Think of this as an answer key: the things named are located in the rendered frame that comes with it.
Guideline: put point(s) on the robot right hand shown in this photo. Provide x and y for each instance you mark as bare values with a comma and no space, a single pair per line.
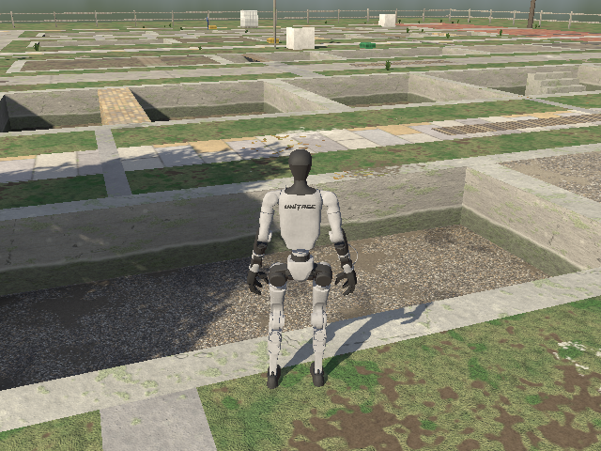
351,281

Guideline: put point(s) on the robot left forearm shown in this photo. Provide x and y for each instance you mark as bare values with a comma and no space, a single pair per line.
258,254

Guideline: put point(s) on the robot left foot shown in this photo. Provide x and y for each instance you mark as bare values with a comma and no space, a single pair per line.
273,380

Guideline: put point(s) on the robot left hand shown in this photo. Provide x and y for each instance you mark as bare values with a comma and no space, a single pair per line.
252,282

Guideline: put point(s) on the robot right forearm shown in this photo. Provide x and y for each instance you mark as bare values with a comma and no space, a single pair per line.
343,254

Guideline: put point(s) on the humanoid robot head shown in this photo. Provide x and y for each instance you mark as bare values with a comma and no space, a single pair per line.
300,162

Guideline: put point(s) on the robot right upper arm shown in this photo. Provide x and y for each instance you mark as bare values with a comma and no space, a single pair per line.
330,200

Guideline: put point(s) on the robot left upper arm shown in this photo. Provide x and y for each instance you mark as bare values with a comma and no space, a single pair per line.
266,215

